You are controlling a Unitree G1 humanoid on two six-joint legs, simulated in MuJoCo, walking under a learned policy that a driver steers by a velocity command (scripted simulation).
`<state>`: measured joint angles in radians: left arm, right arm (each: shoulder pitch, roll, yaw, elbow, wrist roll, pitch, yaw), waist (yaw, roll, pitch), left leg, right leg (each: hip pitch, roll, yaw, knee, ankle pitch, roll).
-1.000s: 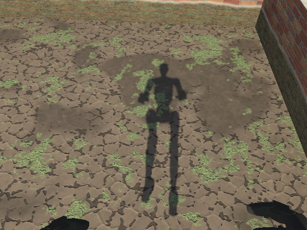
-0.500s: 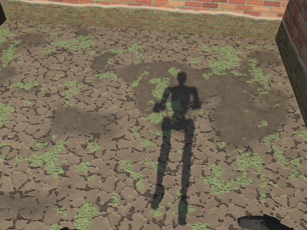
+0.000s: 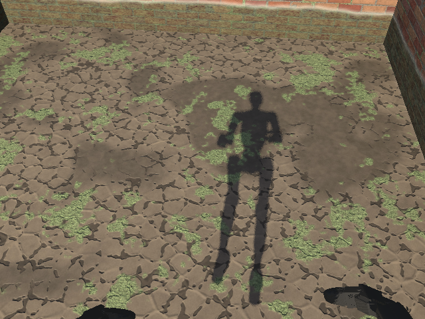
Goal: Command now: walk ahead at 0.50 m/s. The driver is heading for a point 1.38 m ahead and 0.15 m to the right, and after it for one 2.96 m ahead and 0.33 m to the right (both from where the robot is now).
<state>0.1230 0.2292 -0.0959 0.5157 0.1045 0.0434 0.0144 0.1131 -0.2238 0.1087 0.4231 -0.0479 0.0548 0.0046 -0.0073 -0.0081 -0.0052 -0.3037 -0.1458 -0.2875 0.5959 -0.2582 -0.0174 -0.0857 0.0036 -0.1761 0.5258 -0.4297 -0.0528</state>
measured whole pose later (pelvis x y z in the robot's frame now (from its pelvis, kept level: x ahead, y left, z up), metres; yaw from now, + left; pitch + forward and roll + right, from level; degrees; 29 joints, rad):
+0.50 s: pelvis +0.00 -0.01 +0.00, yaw +0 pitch -1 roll +0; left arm 0.15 0.23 -0.10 0.54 0.10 0.05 0.02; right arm 0.10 -0.22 0.12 0.42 -0.05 0.05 0.00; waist 0.00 0.00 0.00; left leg -0.30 -0.12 -0.28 0.59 -0.26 -0.03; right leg -0.07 0.02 -0.19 0.50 -0.42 -0.06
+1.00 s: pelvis +0.00 -0.01 +0.00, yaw +0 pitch -1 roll +0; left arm 0.17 0.23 -0.10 0.55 0.10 0.05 0.02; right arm 0.09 -0.21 0.13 0.43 -0.06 0.05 -0.01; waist 0.01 0.00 0.00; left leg -0.30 -0.10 -0.26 0.57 -0.24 -0.04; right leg -0.06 0.02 -0.20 0.48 -0.41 -0.07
